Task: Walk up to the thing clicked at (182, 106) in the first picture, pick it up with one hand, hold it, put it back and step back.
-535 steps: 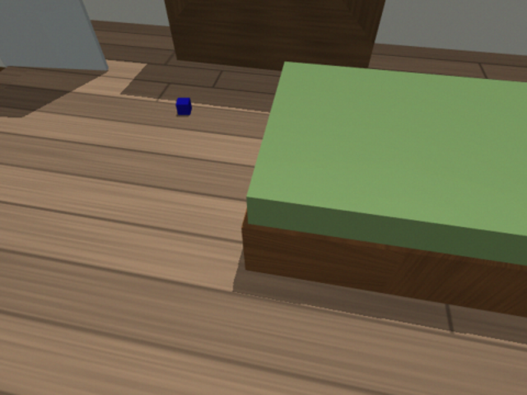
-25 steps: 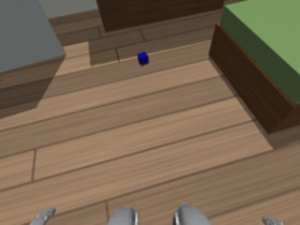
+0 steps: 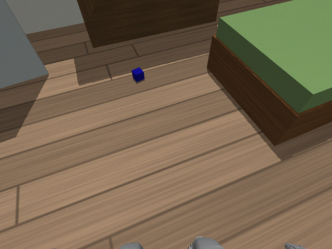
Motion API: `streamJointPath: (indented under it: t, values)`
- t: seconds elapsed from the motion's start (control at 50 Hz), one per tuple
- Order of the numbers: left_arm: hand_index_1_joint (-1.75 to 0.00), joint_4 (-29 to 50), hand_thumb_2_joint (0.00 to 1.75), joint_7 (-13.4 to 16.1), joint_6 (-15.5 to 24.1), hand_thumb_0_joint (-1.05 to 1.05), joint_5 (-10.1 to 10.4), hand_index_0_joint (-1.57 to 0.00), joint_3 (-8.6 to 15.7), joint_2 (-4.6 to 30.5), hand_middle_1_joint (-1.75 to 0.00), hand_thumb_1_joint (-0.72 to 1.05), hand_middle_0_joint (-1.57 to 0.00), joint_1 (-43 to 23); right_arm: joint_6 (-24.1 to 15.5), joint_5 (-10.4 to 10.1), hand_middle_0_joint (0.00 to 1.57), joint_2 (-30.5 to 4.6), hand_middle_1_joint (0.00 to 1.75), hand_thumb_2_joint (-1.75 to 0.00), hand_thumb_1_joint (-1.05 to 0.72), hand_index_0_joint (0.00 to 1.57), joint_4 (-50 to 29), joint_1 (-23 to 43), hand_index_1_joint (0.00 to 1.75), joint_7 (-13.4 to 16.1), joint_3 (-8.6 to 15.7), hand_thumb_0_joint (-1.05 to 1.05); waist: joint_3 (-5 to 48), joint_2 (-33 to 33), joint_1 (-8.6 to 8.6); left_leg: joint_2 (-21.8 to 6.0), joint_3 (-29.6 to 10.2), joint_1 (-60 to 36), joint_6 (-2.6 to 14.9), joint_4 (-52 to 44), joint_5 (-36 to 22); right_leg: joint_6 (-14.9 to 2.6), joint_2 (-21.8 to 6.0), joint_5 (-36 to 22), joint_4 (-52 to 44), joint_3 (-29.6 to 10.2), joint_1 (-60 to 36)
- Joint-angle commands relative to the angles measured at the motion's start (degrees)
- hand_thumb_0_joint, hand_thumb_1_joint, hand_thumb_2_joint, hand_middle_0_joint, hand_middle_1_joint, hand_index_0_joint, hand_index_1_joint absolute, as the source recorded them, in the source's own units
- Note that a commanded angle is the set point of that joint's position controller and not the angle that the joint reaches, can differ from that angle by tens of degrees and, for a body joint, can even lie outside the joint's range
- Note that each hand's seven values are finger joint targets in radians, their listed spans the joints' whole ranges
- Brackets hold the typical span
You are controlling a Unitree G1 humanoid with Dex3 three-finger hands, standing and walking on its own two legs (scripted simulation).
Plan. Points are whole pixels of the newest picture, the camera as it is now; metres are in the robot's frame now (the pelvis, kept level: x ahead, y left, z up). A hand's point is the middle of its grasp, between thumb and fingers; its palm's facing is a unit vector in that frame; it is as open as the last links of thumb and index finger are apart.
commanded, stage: walk up
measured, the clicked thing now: (138, 74) +1.52 +0.26 -0.71
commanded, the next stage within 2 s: stand in 0.40 s
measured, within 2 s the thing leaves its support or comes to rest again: neither
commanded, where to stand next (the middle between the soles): +0.08 +0.01 m, yaw +0 degrees
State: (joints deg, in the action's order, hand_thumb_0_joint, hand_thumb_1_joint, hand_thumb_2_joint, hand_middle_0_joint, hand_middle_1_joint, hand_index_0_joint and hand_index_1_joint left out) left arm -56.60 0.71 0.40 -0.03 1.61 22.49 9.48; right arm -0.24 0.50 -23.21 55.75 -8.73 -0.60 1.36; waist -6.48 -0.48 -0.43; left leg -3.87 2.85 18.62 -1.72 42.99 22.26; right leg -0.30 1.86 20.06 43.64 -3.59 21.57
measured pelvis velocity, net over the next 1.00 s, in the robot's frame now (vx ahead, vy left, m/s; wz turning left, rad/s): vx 0.02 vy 0.01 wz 0.01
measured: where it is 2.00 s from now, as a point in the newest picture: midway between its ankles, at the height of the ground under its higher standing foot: outside the picture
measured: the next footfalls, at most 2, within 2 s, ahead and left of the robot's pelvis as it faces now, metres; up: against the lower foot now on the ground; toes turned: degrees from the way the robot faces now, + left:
none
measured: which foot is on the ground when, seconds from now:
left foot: down 0.00-1.00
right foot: down 0.00-1.00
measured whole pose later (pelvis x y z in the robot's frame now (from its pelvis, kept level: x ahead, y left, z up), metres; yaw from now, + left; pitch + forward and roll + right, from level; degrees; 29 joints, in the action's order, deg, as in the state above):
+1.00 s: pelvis +0.02 +0.01 +0.04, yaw +1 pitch -1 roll +0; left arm -67.0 0.0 0.5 -0.1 0.8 19.3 4.2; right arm -0.6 0.9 -20.3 65.4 -3.1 -0.9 0.7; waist -2.8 -0.7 -0.5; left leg -2.9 3.2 6.5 -1.7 19.1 11.4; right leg 0.5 0.8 9.3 19.2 -3.5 8.9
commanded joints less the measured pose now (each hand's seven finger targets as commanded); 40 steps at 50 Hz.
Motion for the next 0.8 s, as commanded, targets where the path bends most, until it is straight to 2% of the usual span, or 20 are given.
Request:
streamJointPath:
  t: [0.0, 0.04, 0.06, 0.1, 0.14, 0.2, 0.34, 0.36, 0.38, 0.42, 0.48, 0.6, 0.68, 0.78]
  values:
    - [-0.30, 1.8, 0.90, 0.3, 2.1, 0.00, -0.1, -0.20, 2.6, 12.4, -0.30, 0.90, -0.20, -2.3, -2.2, -0.2, 0.20, -13.3, 0.30, -0.90, -0.90, 0.20, -2.7, 4.3, 0.30, 0.8, 2.3, 0.00, 9.4, 1.0, 1.13, -8.5, -9.9, -0.6, 7.28, -14.6, -8.5, -2.57, -3.5, -13.0, -8.9, -4.9, -8.9]
    - [-0.30, 1.4, 0.90, 0.0, 2.1, 0.00, 0.0, -0.20, 2.4, 12.6, -0.30, 0.90, -0.20, -4.3, -2.0, -0.5, 0.20, -12.3, 0.30, -0.90, -0.90, 0.20, -1.4, 4.4, 0.30, 0.9, 1.8, 0.00, 8.0, 1.3, 0.07, -4.9, -5.8, -1.8, 4.94, -14.6, -6.2, -3.87, -5.5, -14.6, -11.9, -8.9, -7.4]
    - [-0.30, 1.0, 0.90, -0.1, 2.0, 0.00, 0.2, -0.20, 2.1, 12.3, -0.30, 0.90, -0.20, -4.9, -1.9, -0.5, 0.20, -12.3, 0.30, -0.90, -0.90, 0.20, -0.7, 4.9, 0.30, 0.9, 1.7, 0.00, 7.2, -0.2, -0.06, -4.4, -5.2, -3.5, 4.56, -15.6, -4.1, -3.90, -6.0, -13.3, -13.2, -9.6, -5.2]
    - [-0.30, 0.0, 0.90, -0.1, 1.9, 0.00, 0.2, -0.20, 1.8, 11.8, -0.30, 0.90, -0.20, -4.8, -1.7, -0.6, 0.20, -12.2, 0.30, -0.90, -0.90, 0.20, 0.3, 5.7, 0.30, 0.7, 1.7, 0.00, 7.4, -1.0, 0.22, -4.6, -5.0, -4.9, 4.77, -16.7, -2.0, -3.78, -5.8, -11.4, -14.6, -9.4, -5.3]
    - [-0.30, -0.6, 0.90, -0.2, 1.8, 0.00, 0.0, -0.20, 1.7, 11.7, -0.30, 0.90, -0.20, -6.2, -1.5, -0.5, 0.20, -11.9, 0.30, -0.90, -0.90, 0.20, 1.3, 5.5, 0.30, 0.6, 1.5, 0.00, 6.7, 0.9, -0.20, -4.3, -4.6, -5.2, 4.61, -17.9, 0.1, -3.52, -5.8, -8.2, -17.0, -10.1, -4.6]
    - [-0.30, -1.8, 0.90, -0.4, 1.7, 0.00, -0.1, -0.20, 1.4, 11.2, -0.30, 0.90, -0.20, -6.7, -1.6, -0.5, 0.20, -11.8, 0.30, -0.90, -0.90, 0.20, 2.3, 6.9, 0.30, 0.4, 1.4, 0.00, 6.7, 0.6, 0.04, -5.0, -4.6, -7.0, 4.61, -20.1, 0.3, -2.94, -5.4, -7.6, -18.8, -9.6, -4.4]
    - [-0.30, -2.9, 0.90, -0.3, 1.7, 0.00, -0.2, -0.20, 1.4, 10.6, -0.30, 0.90, -0.20, -9.2, -1.6, -0.4, 0.20, -10.6, 0.30, -0.90, -0.90, 0.20, 4.4, 6.9, 0.30, 0.3, 1.3, 0.00, 8.3, 3.8, -0.69, -3.9, -2.0, -10.8, 3.43, -20.9, -5.4, -2.56, -6.6, -10.9, -22.6, -11.5, -5.3]
    - [-0.30, -2.7, 0.90, -0.3, 1.7, 0.00, -0.1, -0.20, 1.4, 10.4, -0.30, 0.90, -0.20, -9.4, -1.7, -0.3, 0.20, -10.8, 0.30, -0.90, -0.90, 0.20, 4.6, 6.5, 0.30, 0.3, 1.4, 0.00, 8.9, 3.3, -0.82, -4.3, -2.2, -11.4, 3.42, -21.7, -6.2, -2.35, -6.7, -12.2, -22.4, -11.2, -6.1]
    - [-0.30, -4.2, 0.90, -0.6, 2.0, 0.00, -0.3, -0.20, 1.0, 10.0, -0.30, 0.90, -0.20, -8.7, -1.7, -0.1, 0.20, -9.6, 0.30, -0.90, -0.90, 0.20, 4.8, 6.5, 0.30, 0.3, 1.1, 0.00, 10.3, 2.7, -0.83, -4.6, -4.7, -10.5, 2.97, -23.9, -8.1, -1.40, -7.3, -14.5, -23.3, -7.9, -9.6]
    - [-0.30, -4.9, 0.90, -0.6, 1.9, 0.00, -0.2, -0.20, 1.1, 9.6, -0.30, 0.90, -0.20, -8.4, -2.0, 0.1, 0.20, -9.9, 0.30, -0.90, -0.90, 0.20, 4.9, 8.0, 0.30, 0.4, 1.2, 0.00, 9.7, 2.1, 0.06, -4.9, -4.7, -11.2, 2.75, -25.1, -9.9, -0.99, -7.2, -17.3, -23.3, -7.5, -10.8]
    - [-0.30, -5.5, 0.90, -0.6, 1.9, 0.00, 0.0, -0.20, 1.0, 9.6, -0.30, 0.90, -0.20, -9.3, -2.1, 0.0, 0.20, -9.7, 0.30, -0.90, -0.90, 0.20, 6.0, 7.1, 0.30, 0.5, 1.1, 0.00, 10.5, 2.6, -0.37, -4.7, -4.3, -12.9, 2.32, -25.4, -14.0, -1.19, -7.6, -20.9, -24.2, -7.0, -12.1]
    - [-0.30, -6.4, 0.90, -0.4, 1.7, 0.00, -0.1, -0.20, 1.0, 9.2, -0.30, 0.90, -0.20, -9.9, -1.8, 0.2, 0.20, -9.6, 0.30, -0.90, -0.90, 0.20, 6.6, 7.7, 0.30, 0.5, 1.2, 0.00, 9.5, 0.6, -0.25, -4.8, -4.6, -11.8, 1.97, -27.3, -11.6, -0.87, -7.6, -18.0, -25.6, -5.9, -12.9]
    - [-0.30, -6.8, 0.90, -0.3, 1.7, 0.00, -0.3, -0.20, 1.2, 9.2, -0.30, 0.90, -0.20, -9.4, -1.8, 0.2, 0.20, -9.4, 0.30, -0.90, -0.90, 0.20, 6.8, 7.6, 0.30, 0.5, 1.3, 0.00, 10.3, 0.3, -0.30, -4.9, -4.4, -13.0, 2.05, -27.1, -14.4, -0.87, -8.1, -21.8, -25.7, -5.6, -13.9]
    - [-0.30, -7.1, 0.90, -0.3, 1.7, 0.00, -0.3, -0.20, 1.1, 9.2, -0.30, 0.90, -0.20, -9.1, -1.6, 0.1, 0.20, -9.1, 0.30, -0.90, -0.90, 0.20, 6.9, 7.2, 0.30, 0.7, 1.4, 0.00, 10.2, 0.6, -0.62, -4.9, -4.3, -14.6, 1.97, -27.0, -15.3, -0.74, -8.1, -21.7, -26.5, -5.4, -12.9]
